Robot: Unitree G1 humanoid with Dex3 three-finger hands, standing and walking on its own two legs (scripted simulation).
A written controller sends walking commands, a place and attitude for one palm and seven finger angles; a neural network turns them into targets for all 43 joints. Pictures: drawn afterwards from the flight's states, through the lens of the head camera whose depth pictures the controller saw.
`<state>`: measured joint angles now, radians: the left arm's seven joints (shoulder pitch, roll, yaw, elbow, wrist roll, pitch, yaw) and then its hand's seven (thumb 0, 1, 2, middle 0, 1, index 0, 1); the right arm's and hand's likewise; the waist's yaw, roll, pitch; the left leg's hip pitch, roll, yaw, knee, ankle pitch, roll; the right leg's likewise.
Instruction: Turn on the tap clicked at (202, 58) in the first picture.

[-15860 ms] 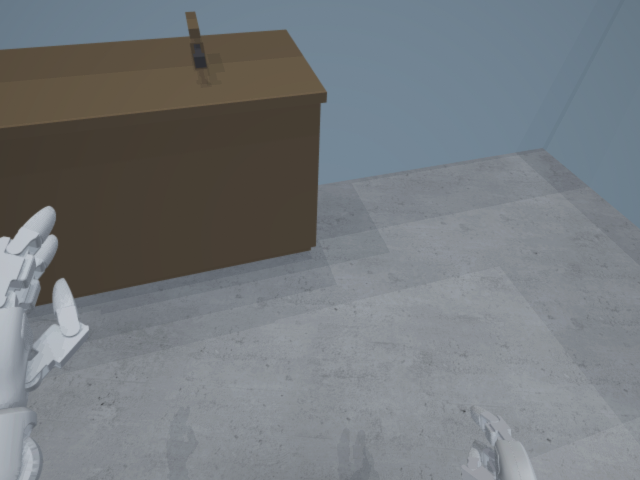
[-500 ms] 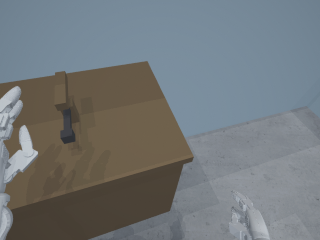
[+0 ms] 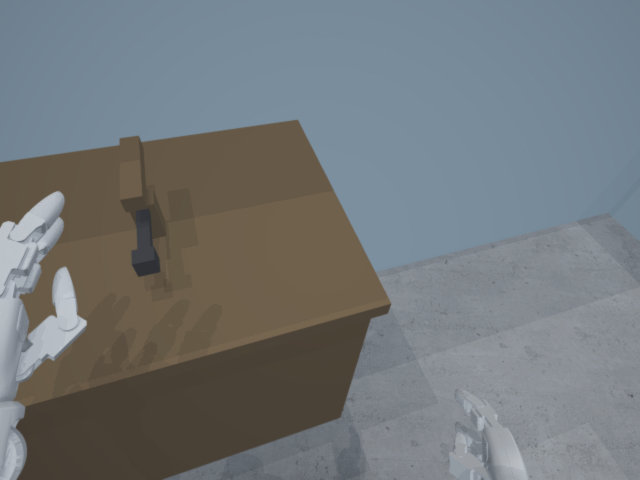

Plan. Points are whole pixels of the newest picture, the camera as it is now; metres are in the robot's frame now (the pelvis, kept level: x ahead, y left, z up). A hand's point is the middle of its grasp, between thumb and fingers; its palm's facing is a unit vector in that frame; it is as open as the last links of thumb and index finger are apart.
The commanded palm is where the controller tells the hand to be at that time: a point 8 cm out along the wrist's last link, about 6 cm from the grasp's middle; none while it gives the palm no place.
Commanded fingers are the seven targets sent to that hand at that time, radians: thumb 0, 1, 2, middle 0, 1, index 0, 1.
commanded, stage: come to a stop and stand still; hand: left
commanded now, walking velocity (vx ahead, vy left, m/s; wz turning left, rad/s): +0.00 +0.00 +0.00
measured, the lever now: (146, 261) +0.36 +0.27 +0.05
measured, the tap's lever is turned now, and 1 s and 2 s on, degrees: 0 0 0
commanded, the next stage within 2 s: look again from close up in 0.54 s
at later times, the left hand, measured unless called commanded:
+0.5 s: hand (67, 291) +0.24 +0.26 +0.16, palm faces +0.39 -0.84 -0.38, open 7.4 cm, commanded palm +0.18 +0.29 +0.18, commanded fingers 0.00 0.90 0.90 -0.20 -0.30 -0.20 -0.30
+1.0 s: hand (62, 295) +0.24 +0.27 +0.16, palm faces +0.40 -0.83 -0.38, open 7.4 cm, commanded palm +0.18 +0.29 +0.18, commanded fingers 0.00 0.90 0.90 -0.20 -0.30 -0.20 -0.30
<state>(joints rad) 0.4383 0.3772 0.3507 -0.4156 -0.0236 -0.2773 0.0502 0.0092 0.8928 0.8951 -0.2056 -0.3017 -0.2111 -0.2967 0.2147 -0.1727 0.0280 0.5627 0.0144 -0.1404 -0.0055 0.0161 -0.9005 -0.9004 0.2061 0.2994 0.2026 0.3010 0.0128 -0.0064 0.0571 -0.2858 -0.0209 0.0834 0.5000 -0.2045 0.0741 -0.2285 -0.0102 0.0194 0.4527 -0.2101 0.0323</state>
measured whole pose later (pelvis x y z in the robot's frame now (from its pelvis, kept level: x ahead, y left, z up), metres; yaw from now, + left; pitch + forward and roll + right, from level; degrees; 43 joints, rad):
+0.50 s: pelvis +0.03 +0.01 +0.00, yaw +2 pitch +0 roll -2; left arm 0.42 0.38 0.38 -0.48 -0.04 -0.25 0.09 0.01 0.89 0.90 -0.21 -0.30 -0.21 -0.30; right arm 0.16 -0.19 0.01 0.56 0.01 -0.13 -0.02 0.02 -0.90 -0.90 0.21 0.30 0.20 0.30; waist 0.02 -0.04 0.07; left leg -0.26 -0.03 0.06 0.49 -0.23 0.08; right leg -0.17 -0.02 -0.01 0.40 -0.23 0.04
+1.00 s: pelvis +0.03 +0.01 +0.00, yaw +2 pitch -1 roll -2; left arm 0.43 0.37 0.37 -0.48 -0.03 -0.23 0.10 0.01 0.89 0.90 -0.20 -0.30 -0.21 -0.30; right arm 0.20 -0.19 0.01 0.58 0.02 -0.11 -0.03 0.02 -0.90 -0.90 0.21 0.30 0.20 0.30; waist 0.02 -0.03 0.08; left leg -0.25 -0.04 0.05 0.47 -0.22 0.09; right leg -0.16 -0.03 -0.01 0.39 -0.22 0.05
